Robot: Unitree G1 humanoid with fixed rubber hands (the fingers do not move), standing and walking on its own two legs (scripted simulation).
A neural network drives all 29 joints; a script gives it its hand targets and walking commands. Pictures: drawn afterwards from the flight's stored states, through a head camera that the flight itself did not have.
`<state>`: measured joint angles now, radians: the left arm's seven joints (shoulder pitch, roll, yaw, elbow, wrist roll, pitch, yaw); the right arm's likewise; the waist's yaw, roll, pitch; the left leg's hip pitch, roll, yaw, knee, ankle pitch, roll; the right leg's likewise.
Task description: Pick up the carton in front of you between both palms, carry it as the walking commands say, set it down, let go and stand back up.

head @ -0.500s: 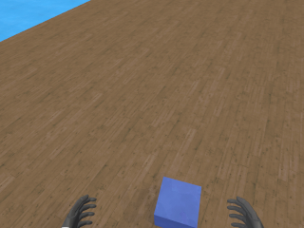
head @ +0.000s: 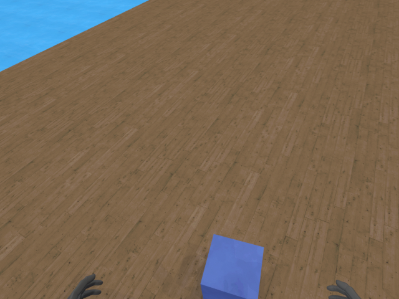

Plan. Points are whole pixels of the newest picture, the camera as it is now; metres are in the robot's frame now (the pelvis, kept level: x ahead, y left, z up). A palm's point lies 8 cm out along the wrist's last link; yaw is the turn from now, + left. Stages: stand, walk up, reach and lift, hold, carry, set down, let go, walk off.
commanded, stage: stand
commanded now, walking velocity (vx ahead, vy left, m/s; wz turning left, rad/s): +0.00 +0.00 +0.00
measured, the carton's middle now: (232, 274) +0.37 -0.07 -0.64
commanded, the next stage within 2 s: none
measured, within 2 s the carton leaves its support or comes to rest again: neither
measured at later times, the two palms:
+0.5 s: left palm out of the picture +0.12 +0.29 -0.08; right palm out of the picture +0.13 -0.30 -0.10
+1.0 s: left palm out of the picture +0.09 +0.30 -0.08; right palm out of the picture +0.09 -0.30 -0.10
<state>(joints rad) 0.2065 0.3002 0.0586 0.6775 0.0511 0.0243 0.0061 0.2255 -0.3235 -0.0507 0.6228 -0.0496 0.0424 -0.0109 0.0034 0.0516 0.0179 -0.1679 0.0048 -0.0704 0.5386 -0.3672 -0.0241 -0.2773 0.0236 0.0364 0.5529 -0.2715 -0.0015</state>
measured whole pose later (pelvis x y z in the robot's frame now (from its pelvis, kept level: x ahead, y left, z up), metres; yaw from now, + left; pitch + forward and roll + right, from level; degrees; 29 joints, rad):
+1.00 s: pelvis +0.00 +0.00 +0.01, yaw +0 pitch -2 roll +0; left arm 0.13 0.35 0.03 0.98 0.02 0.00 0.01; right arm 0.19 -0.38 0.00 0.92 -0.03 -0.01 -0.03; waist 0.01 0.03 0.03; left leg -0.07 0.01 -0.06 0.39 -0.29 -0.03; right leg -0.19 0.02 0.03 0.43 -0.21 -0.01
